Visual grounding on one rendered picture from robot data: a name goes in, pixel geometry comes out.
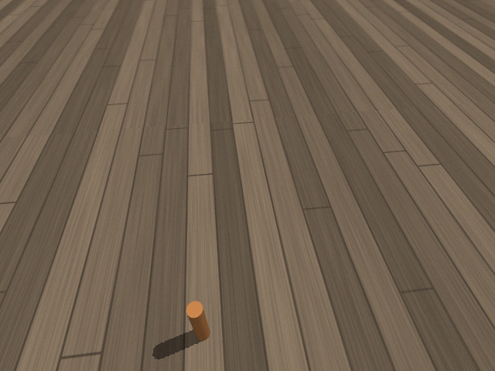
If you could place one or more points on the can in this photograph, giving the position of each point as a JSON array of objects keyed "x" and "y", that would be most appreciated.
[{"x": 198, "y": 320}]

